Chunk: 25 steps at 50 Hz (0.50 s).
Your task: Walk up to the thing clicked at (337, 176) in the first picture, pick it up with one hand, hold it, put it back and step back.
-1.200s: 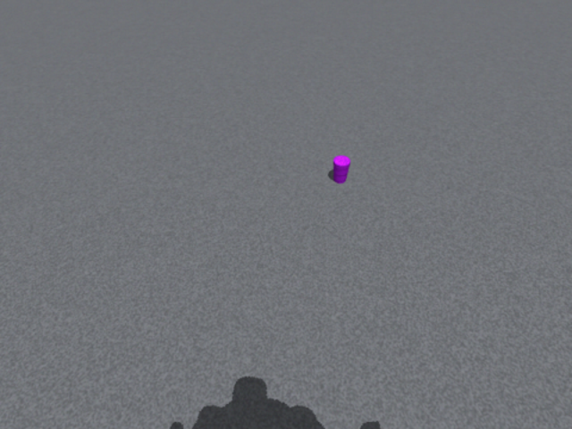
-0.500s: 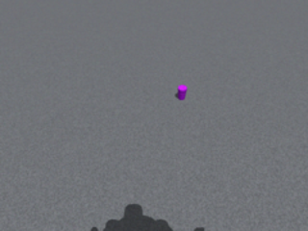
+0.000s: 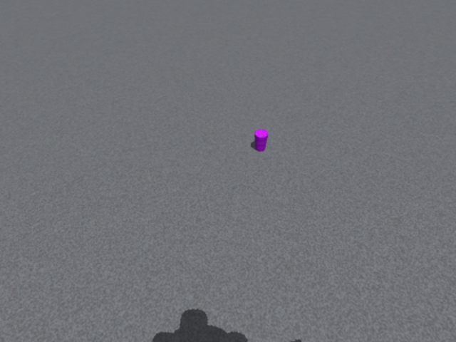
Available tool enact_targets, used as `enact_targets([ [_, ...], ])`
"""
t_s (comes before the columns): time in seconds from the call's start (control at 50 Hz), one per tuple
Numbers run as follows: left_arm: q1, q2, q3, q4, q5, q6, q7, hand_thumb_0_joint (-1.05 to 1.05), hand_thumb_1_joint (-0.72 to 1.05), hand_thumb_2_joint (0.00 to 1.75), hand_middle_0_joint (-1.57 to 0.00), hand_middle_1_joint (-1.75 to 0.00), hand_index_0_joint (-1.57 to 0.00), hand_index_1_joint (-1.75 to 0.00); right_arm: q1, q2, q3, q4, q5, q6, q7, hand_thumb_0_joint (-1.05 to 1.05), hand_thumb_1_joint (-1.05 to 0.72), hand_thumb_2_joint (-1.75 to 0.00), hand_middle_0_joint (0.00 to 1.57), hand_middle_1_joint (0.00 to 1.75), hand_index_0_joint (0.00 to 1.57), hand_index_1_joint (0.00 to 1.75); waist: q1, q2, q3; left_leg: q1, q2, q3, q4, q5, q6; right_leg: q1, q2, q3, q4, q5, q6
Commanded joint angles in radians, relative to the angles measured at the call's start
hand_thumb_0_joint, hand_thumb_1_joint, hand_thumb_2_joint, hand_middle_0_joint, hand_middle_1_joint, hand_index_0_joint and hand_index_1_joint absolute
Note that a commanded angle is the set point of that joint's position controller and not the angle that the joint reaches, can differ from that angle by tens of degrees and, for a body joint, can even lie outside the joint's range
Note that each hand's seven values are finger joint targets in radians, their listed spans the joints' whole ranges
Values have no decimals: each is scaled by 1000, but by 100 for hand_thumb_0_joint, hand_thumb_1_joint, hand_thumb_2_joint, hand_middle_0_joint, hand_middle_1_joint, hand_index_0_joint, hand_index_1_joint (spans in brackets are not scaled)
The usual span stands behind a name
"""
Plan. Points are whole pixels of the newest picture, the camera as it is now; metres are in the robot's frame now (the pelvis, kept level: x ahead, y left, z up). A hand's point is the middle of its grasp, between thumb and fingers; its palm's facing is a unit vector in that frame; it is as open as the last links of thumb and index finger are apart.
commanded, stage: walk up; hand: left
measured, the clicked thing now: (260, 141) +1.41 -0.15 -0.72
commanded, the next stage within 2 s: none
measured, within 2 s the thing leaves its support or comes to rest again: neither
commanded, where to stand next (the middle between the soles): +1.03 -0.27 m, yaw -15 degrees
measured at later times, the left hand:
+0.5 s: hand (157, 320) +0.21 +0.18 -0.14, palm faces -0.13 -0.93 -0.35, open 7.4 cm
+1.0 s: hand (205, 181) +0.57 +0.10 -0.13, palm faces -0.33 -0.85 -0.40, open 7.4 cm
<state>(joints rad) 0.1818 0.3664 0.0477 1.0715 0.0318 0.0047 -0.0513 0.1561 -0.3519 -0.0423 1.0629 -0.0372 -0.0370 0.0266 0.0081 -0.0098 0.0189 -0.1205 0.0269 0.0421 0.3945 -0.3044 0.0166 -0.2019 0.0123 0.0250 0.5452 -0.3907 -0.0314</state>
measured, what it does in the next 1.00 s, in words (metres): walks ahead, turning right: right foot, then left foot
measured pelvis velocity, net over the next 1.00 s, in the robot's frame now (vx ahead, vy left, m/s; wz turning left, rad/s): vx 0.38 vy -0.14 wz -0.27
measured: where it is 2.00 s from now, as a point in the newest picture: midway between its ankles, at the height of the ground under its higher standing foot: (284, 235)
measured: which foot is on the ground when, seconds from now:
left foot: down 0.00-0.22, up 0.24-0.60, down 0.62-1.00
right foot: up 0.00-0.20, down 0.22-0.64, up 0.66-1.00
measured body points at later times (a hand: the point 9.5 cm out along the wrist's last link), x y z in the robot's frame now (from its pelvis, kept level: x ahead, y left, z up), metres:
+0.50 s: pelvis +0.15 -0.09 -0.01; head +0.15 -0.10 +0.44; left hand +0.22 +0.22 -0.12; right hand +0.19 -0.43 -0.12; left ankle +0.26 +0.04 -0.71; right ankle +0.12 -0.20 -0.74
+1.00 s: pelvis +0.38 -0.14 -0.02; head +0.38 -0.15 +0.43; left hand +0.59 +0.14 -0.11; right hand +0.29 -0.46 -0.14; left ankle +0.34 +0.02 -0.74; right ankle +0.46 -0.29 -0.74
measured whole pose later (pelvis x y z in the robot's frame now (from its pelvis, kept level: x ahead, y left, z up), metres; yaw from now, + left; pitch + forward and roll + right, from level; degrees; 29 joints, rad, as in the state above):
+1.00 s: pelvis +0.38 -0.14 -0.02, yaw -15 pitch -3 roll +2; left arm 0.20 0.45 0.06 0.87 0.01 -0.06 -0.09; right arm 0.39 -0.44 -0.06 0.87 -0.02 -0.06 0.06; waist -0.06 0.00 0.07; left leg -0.07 0.09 0.16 0.54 -0.41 -0.03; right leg -0.43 -0.06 -0.03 0.60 -0.17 -0.03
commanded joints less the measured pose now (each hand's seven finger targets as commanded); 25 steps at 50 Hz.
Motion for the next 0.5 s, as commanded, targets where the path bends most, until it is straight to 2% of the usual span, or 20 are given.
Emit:
enact_targets([
  [0.0,-174,245,68,-186,12,-41,-21,0,90,90,-20,-30,-20,-30,75,-361,-116,-107,-5,-61,-23,0,-90,-90,20,30,20,30,-80,45,101,150,431,-456,-277,-352,244,-536,-124,127,377,-33,-2],
  [0.02,-102,244,71,-179,4,-40,-34,0,90,90,-20,-30,-20,-30,35,-343,-111,-131,-4,-67,-22,0,-90,-90,20,30,20,30,-39,57,54,166,390,-372,-269,-338,224,-495,-144,118,367,-10,5],
  [0.04,-66,239,72,-179,-2,-37,-47,0,90,90,-20,-30,-20,-30,-6,-350,-112,-154,-10,-65,-16,0,-90,-90,20,30,20,30,-20,113,48,119,365,-302,-273,-345,216,-439,-152,76,312,-20,19],
  [0.1,-40,224,82,-180,-1,-36,-70,0,90,90,-20,-30,-20,-30,-60,-346,-116,-185,-23,-62,3,0,-90,-90,20,30,20,30,-3,196,58,-37,250,-75,-213,-238,149,-198,-116,-34,148,26,26],
  [0.14,19,224,89,-164,2,-39,-66,0,90,90,-20,-30,-20,-30,-65,-339,-113,-190,-20,-54,7,0,-90,-90,20,30,20,30,22,160,63,-140,219,-3,-117,-234,130,-46,-83,-98,76,115,27],
  [0.16,76,226,93,-144,4,-44,-60,0,90,90,-20,-30,-20,-30,-70,-330,-109,-193,-15,-47,7,0,-90,-90,20,30,20,30,53,106,44,-204,197,38,-24,-251,115,67,-52,-141,36,184,23],
  [0.18,167,257,109,-119,10,-50,-48,0,90,90,-20,-30,-20,-30,-62,-302,-98,-195,-17,-40,6,0,-90,-90,20,30,20,30,94,-4,4,-285,156,77,160,-240,98,194,-18,-149,53,148,21],
  [0.2,302,321,135,-96,11,-57,-27,0,90,90,-20,-30,-20,-30,-34,-232,-74,-205,-15,-34,6,0,-90,-90,20,30,20,30,165,-237,-34,-431,68,123,489,-227,70,336,-42,-15,-47,-53,-17],
  [0.22,346,429,155,-127,6,-67,-10,0,90,90,-20,-30,-20,-30,-44,-177,-46,-257,10,-36,13,0,-90,-90,20,30,20,30,172,-448,-14,-632,-59,74,743,-337,21,302,-302,547,-363,-408,-118],
  [0.24,234,451,140,-170,-7,-67,-14,0,90,90,-20,-30,-20,-30,-74,-275,-72,-254,5,-27,10,0,-90,-90,20,30,20,30,115,-245,57,-567,25,-68,792,-260,10,96,-416,764,-467,-592,-213],
  [0.26,140,433,134,-201,-25,-68,-10,0,90,90,-20,-30,-20,-30,-49,-319,-82,-227,16,-24,12,0,-90,-90,20,30,20,30,64,-128,103,-555,74,-99,802,-172,13,38,-391,688,-461,-581,-210],
  [0.28,90,394,122,-215,-28,-72,-6,0,90,90,-20,-30,-20,-30,8,-320,-84,-198,23,-23,18,0,-90,-90,20,30,20,30,28,-99,95,-544,97,-92,786,-102,18,50,-344,574,-416,-467,-186],
  [0.3,66,366,115,-225,-26,-74,0,0,90,90,-20,-30,-20,-30,52,-314,-81,-180,24,-23,18,0,-90,-90,20,30,20,30,12,-113,90,-502,115,-89,730,-63,16,16,-303,484,-396,-387,-167],
  [0.32,63,352,108,-227,-24,-77,0,0,90,90,-20,-30,-20,-30,83,-308,-81,-172,24,-24,23,0,-90,-90,20,30,20,30,-2,-126,95,-450,125,-93,675,-49,13,-37,-285,413,-391,-320,-164],
  [0.34,69,338,102,-230,-23,-82,-2,0,90,90,-20,-30,-20,-30,103,-306,-84,-165,20,-25,31,0,-90,-90,20,30,20,30,-3,-122,91,-415,121,-81,632,-29,7,-55,-258,352,-380,-253,-166],
  [0.38,68,335,98,-245,-23,-88,-2,0,90,90,-20,-30,-20,-30,100,-295,-92,-186,12,-22,45,0,-90,-90,20,30,20,30,-8,-128,104,-385,112,-60,520,-20,-9,-102,-238,286,-382,-224,-174],
  [0.42,64,338,102,-265,-23,-95,-1,0,90,90,-20,-30,-20,-30,83,-285,-93,-211,6,-25,53,0,-90,-90,20,30,20,30,-2,-122,88,-373,110,-51,420,1,-21,-80,-234,251,-362,-192,-177],
  [0.44,89,332,99,-265,-25,-96,-2,0,90,90,-20,-30,-20,-30,57,-282,-94,-221,4,-27,54,0,-90,-90,20,30,20,30,15,-101,80,-376,96,-27,387,23,-24,-64,-223,235,-355,-181,-175],
  [0.46,104,332,99,-270,-20,-98,-3,0,90,90,-20,-30,-20,-30,21,-273,-92,-240,4,-31,54,0,-90,-90,20,30,20,30,29,-94,78,-369,95,-25,334,47,-22,-52,-228,235,-346,-153,-174],
  [0.48,99,337,99,-276,-17,-101,-4,0,90,90,-20,-30,-20,-30,6,-272,-92,-251,5,-36,53,0,-90,-90,20,30,20,30,29,-86,80,-344,98,-27,309,74,-20,-67,-236,236,-340,-136,-170],
])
